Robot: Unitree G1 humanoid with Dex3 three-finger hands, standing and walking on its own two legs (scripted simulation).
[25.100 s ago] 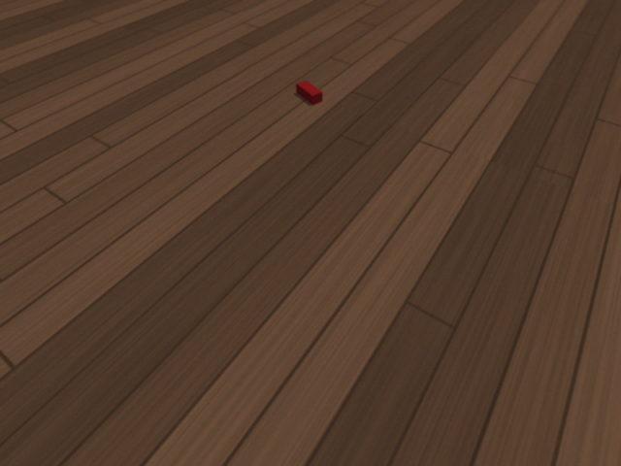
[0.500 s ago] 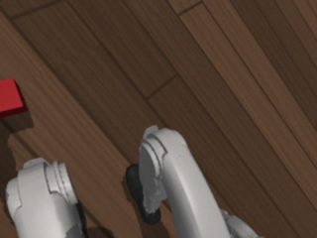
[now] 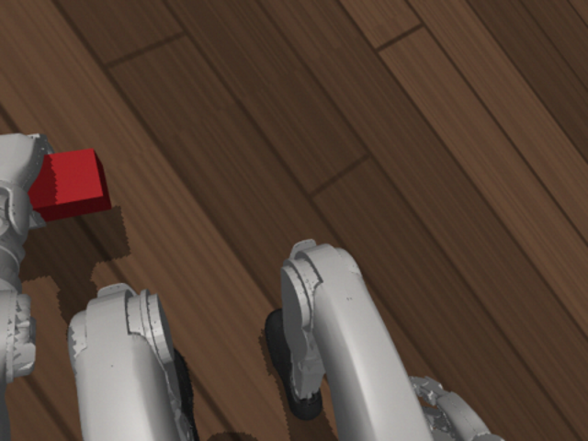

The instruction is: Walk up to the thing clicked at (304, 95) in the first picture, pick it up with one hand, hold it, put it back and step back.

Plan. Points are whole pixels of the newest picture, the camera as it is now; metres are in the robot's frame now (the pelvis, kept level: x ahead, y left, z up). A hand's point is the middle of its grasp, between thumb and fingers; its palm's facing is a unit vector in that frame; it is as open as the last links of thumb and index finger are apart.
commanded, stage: lift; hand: left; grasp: from above
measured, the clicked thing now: (32, 191) +0.48 +0.27 -0.20
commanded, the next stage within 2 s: hold in 1.76 s
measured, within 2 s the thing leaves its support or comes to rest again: neither
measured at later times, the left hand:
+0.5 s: hand out of the picture +0.43 +0.30 -0.07, palm faces -0.48 -0.08 -0.87, open 10.3 cm
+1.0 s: hand out of the picture +0.36 +0.29 +0.14, palm faces -0.43 -0.12 -0.89, open 10.3 cm
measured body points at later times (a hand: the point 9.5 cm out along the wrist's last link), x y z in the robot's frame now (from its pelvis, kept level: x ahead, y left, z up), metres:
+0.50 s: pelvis +0.00 +0.01 +0.07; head +0.21 +0.06 +0.46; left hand +0.45 +0.30 -0.02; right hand +0.08 -0.26 -0.05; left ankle +0.08 +0.12 -0.30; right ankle +0.11 -0.10 -0.30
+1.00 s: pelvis +0.01 +0.01 +0.24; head +0.14 +0.04 +0.67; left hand +0.38 +0.29 +0.20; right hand +0.15 -0.25 +0.12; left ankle +0.08 +0.12 -0.30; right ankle +0.11 -0.10 -0.30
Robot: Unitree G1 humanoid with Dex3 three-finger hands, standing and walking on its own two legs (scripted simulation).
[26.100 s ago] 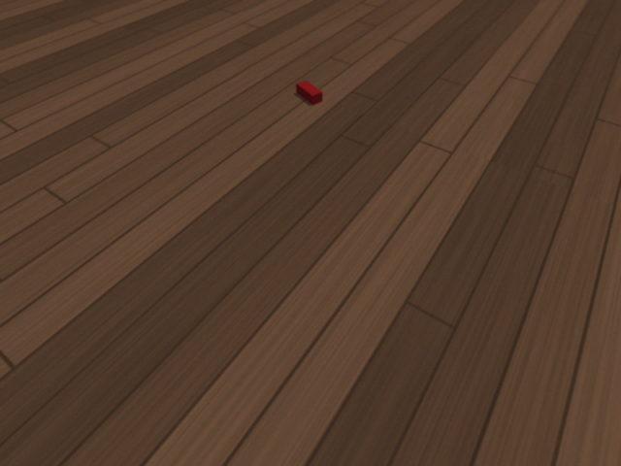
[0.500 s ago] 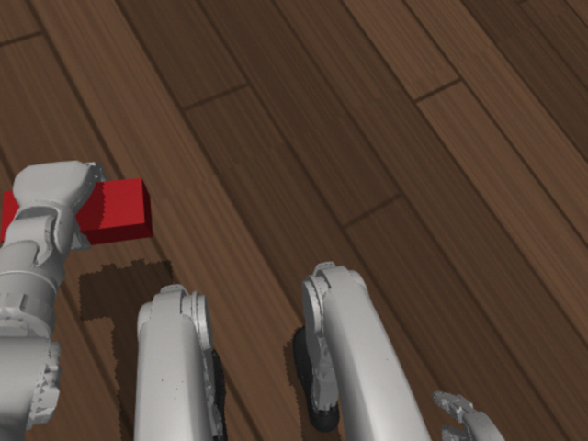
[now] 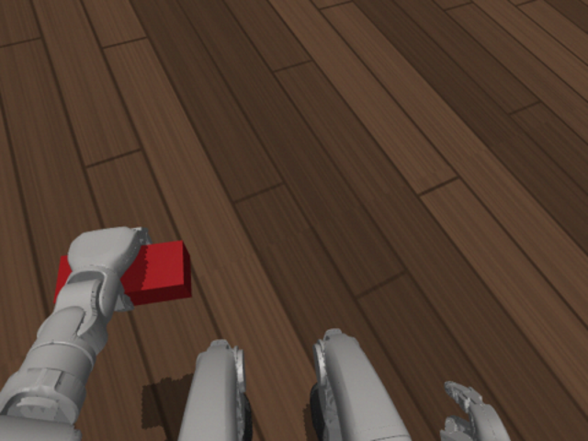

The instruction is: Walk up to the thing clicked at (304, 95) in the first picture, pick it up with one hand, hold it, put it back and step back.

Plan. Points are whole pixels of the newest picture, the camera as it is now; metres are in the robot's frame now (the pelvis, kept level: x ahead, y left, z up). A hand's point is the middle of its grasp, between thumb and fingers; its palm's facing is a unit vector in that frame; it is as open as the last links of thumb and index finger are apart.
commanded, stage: lift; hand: left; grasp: from above
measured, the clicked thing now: (128, 277) +0.38 +0.24 -0.12
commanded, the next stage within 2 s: hold in 0.76 s
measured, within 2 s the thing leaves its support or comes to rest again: neither
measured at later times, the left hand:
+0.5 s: hand (85, 251) +0.36 +0.23 +0.04, palm faces -0.45 -0.05 -0.89, open 10.3 cm
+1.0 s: hand (69, 229) +0.36 +0.22 +0.09, palm faces -0.45 -0.04 -0.89, open 10.3 cm
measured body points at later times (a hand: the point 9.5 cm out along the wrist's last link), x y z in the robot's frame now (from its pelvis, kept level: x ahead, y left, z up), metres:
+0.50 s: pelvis +0.04 +0.01 +0.13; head +0.11 +0.01 +0.57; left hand +0.38 +0.23 +0.09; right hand +0.12 -0.26 +0.00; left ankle +0.07 +0.10 -0.54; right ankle +0.08 -0.12 -0.54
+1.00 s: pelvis +0.06 +0.00 +0.17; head +0.11 +0.00 +0.62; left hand +0.38 +0.22 +0.14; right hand +0.16 -0.27 +0.05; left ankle +0.07 +0.10 -0.54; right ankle +0.08 -0.12 -0.54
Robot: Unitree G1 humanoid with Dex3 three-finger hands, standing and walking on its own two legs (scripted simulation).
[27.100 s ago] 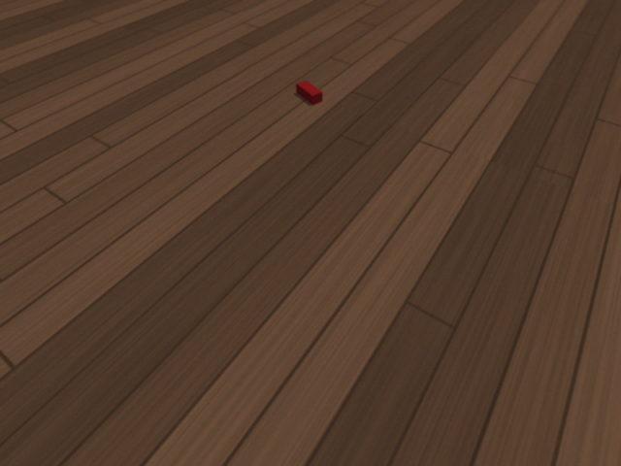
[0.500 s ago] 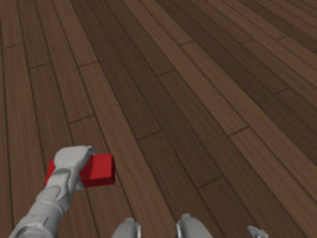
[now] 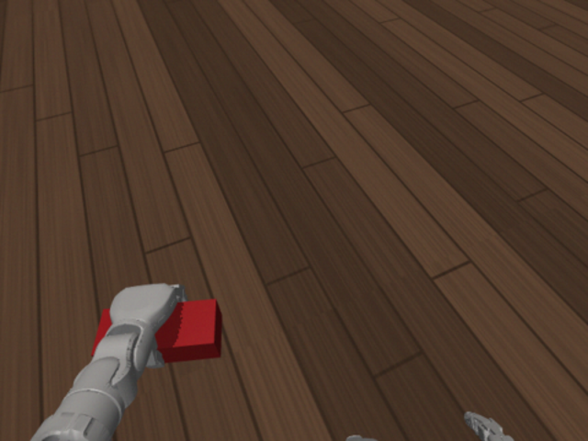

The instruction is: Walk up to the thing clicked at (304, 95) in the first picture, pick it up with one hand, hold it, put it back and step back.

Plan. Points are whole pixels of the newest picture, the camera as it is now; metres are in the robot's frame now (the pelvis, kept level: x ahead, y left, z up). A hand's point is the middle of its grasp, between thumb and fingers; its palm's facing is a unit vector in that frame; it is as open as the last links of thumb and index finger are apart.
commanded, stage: hold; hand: left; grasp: from above
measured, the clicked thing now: (162, 333) +0.31 +0.22 -0.11
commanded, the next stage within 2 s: crouch in 1.76 s
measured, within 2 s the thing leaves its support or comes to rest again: neither
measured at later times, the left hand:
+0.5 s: hand (147, 327) +0.30 +0.22 -0.05, palm faces -0.47 -0.04 -0.88, open 10.3 cm
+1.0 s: hand (141, 332) +0.29 +0.22 -0.03, palm faces -0.47 -0.03 -0.88, open 10.4 cm
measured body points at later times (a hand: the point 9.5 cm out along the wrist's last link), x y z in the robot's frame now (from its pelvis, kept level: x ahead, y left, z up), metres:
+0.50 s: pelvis +0.00 +0.00 +0.01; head +0.03 -0.01 +0.46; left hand +0.32 +0.22 +0.00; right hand +0.11 -0.27 -0.11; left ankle +0.01 +0.10 -0.71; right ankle +0.01 -0.12 -0.71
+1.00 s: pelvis +0.00 +0.00 +0.02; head +0.01 -0.02 +0.47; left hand +0.31 +0.22 +0.02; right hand +0.13 -0.26 -0.09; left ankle +0.01 +0.10 -0.71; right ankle +0.01 -0.12 -0.71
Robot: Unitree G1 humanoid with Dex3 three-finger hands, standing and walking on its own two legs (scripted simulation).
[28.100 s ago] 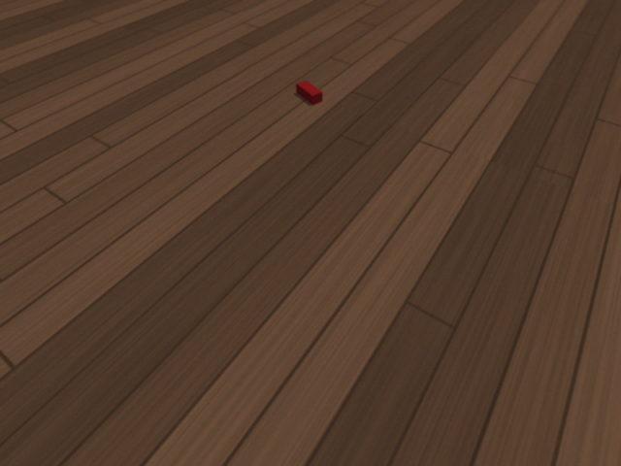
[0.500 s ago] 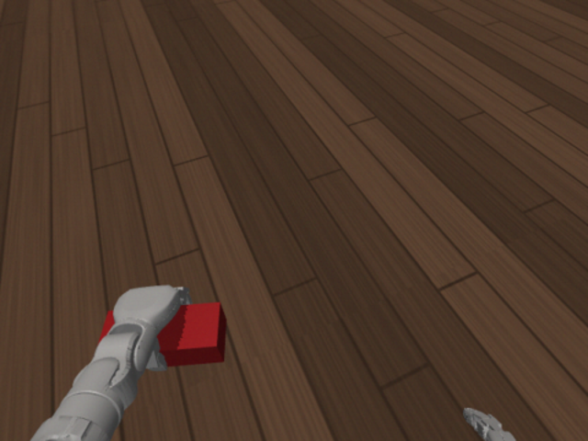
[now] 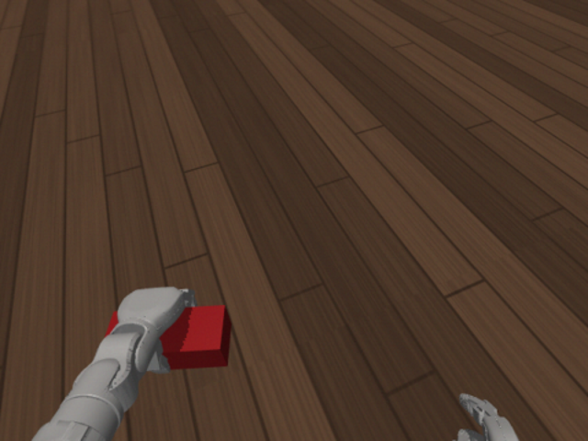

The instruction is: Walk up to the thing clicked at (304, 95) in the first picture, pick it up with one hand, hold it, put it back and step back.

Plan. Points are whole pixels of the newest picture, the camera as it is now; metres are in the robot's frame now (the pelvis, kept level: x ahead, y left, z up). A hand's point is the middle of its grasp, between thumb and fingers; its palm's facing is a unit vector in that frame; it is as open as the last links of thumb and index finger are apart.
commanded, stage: hold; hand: left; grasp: from above
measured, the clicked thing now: (170, 338) +0.30 +0.22 -0.08
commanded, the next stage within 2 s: crouch in 0.76 s
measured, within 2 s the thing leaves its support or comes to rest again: neither
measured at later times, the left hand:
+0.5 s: hand (161, 342) +0.28 +0.22 -0.05, palm faces -0.49 -0.04 -0.87, open 10.5 cm
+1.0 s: hand (166, 341) +0.28 +0.21 -0.06, palm faces -0.49 -0.04 -0.87, open 10.4 cm
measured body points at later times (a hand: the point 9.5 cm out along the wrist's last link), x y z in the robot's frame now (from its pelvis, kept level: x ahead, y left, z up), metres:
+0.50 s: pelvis +0.00 +0.00 +0.00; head +0.01 -0.02 +0.45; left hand +0.30 +0.22 +0.00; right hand +0.14 -0.26 -0.11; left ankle +0.01 +0.10 -0.73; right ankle +0.02 -0.12 -0.73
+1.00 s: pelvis +0.00 +0.00 +0.00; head +0.02 -0.02 +0.45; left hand +0.30 +0.21 -0.01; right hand +0.14 -0.26 -0.11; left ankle +0.01 +0.10 -0.73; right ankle +0.02 -0.12 -0.73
